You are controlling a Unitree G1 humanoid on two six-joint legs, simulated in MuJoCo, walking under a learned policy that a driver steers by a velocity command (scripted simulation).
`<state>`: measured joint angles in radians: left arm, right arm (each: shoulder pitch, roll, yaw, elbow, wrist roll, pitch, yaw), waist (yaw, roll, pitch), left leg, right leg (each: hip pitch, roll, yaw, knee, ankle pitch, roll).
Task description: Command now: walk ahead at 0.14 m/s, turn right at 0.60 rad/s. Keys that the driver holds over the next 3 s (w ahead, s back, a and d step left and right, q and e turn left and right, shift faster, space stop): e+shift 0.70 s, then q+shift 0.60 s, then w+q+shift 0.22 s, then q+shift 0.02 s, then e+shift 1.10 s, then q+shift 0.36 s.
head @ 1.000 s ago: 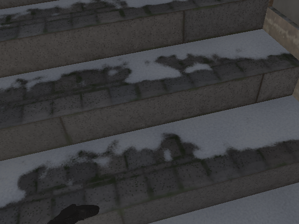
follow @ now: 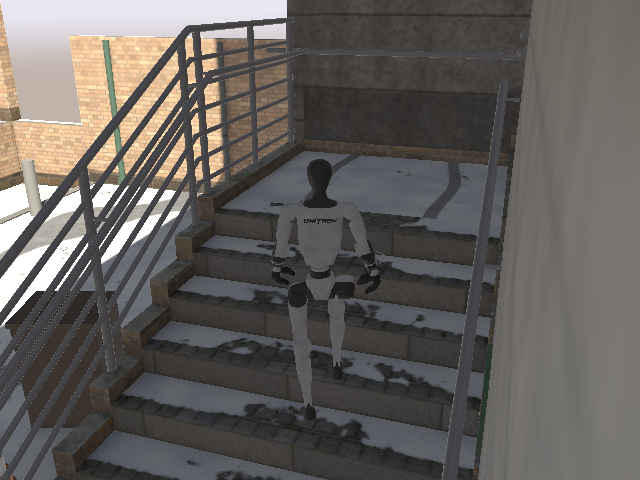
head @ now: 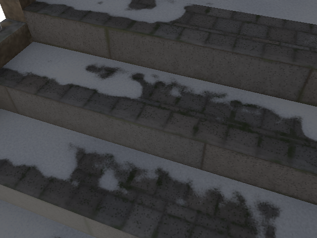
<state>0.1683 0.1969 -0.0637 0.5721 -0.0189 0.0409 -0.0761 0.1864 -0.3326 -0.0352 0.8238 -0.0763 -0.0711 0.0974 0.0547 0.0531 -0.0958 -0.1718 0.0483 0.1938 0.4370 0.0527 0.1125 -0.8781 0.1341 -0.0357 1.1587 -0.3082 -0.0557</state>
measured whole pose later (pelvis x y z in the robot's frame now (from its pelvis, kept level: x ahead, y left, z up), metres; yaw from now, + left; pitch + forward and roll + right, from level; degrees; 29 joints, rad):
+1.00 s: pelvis +0.19 +0.05 +0.10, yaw -38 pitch +3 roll +0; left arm 0.16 0.20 -0.01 0.60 0.03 -0.04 -0.01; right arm 0.21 -0.19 -0.02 0.73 -0.02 -0.04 0.03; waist -0.03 -0.02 -0.05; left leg -0.42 0.02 -0.01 0.65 -0.29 -0.01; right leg -0.37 0.02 -0.05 0.60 -0.29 -0.06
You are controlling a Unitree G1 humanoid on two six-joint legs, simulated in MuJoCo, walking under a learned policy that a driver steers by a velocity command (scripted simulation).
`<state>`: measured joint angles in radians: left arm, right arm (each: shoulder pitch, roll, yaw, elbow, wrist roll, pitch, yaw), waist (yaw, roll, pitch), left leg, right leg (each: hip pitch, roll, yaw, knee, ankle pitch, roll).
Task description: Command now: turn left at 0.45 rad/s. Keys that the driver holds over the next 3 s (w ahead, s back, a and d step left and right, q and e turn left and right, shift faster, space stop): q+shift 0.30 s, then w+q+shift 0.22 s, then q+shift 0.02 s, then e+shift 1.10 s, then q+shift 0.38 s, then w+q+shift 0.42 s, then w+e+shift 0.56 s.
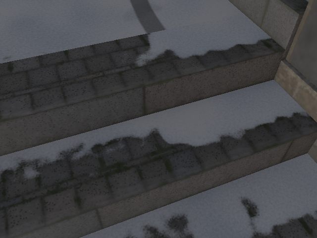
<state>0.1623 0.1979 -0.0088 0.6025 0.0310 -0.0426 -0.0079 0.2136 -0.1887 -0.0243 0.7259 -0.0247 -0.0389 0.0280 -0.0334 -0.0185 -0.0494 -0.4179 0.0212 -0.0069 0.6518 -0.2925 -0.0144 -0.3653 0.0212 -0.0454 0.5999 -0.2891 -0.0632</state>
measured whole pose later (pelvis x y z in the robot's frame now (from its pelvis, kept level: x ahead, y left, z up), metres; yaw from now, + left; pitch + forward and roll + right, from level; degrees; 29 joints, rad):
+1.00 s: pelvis +0.17 +0.22 +0.12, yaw +20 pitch +6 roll -4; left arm 0.28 0.22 0.01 0.92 0.04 -0.06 -0.05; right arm 0.11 -0.26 -0.03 0.77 -0.07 -0.06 0.05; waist 0.04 0.03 -0.15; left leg -0.82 -0.05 -0.23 1.72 -0.12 0.10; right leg -0.64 0.18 -0.04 0.82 -0.29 -0.13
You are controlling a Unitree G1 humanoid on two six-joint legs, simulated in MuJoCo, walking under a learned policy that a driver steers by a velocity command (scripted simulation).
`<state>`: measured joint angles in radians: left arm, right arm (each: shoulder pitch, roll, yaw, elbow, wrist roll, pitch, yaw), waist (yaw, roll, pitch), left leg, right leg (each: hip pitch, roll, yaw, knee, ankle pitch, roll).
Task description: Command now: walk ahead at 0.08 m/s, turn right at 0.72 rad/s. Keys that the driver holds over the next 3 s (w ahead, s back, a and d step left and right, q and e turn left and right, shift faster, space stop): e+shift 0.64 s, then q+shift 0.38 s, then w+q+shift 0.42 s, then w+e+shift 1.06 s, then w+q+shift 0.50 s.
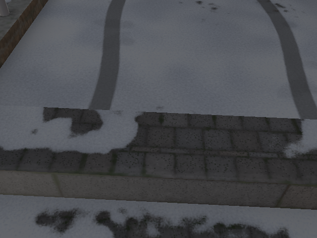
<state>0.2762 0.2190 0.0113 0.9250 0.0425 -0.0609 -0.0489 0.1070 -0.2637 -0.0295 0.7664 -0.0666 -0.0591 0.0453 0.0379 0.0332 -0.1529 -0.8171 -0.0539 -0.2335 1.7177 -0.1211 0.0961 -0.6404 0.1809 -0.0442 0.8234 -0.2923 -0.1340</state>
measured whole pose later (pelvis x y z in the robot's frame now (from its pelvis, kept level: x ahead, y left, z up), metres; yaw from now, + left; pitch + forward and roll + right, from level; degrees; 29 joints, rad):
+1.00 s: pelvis +0.13 +0.11 +0.04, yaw -33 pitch +3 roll +0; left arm 0.10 0.23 0.05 0.68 0.02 -0.01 0.06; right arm 0.38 -0.19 -0.04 0.75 -0.04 -0.04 0.06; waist -0.06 -0.01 -0.02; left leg -0.27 0.07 0.15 0.59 -0.37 0.03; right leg -0.35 -0.03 -0.07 0.57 -0.28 -0.02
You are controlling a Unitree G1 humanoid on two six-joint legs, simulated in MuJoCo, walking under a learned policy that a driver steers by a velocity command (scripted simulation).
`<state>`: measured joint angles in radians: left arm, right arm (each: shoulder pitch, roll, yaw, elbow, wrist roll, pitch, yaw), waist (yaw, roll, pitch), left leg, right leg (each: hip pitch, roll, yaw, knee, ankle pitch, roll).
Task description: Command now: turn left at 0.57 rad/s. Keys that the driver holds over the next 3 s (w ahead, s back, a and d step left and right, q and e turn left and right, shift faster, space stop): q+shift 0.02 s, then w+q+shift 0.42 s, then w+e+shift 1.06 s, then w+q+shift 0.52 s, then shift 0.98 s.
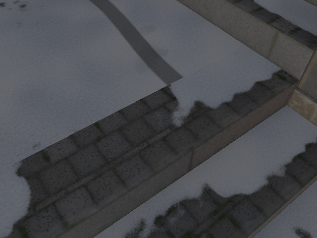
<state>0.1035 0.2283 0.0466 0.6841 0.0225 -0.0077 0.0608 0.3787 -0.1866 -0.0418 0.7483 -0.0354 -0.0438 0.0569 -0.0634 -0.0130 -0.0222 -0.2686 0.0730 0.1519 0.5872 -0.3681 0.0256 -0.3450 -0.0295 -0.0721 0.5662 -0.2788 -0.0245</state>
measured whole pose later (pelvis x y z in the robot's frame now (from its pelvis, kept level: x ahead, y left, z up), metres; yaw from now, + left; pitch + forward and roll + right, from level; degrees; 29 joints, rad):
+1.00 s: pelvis +0.31 +0.26 +0.15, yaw +11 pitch +3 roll +0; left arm 0.57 0.23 0.05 0.99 0.03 -0.06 0.00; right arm -0.11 -0.01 0.08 0.39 -0.08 -0.08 -0.01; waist 0.03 -0.02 -0.11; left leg -1.25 0.02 -0.11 2.37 -0.43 0.10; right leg -0.22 0.24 0.13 0.62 -0.41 -0.17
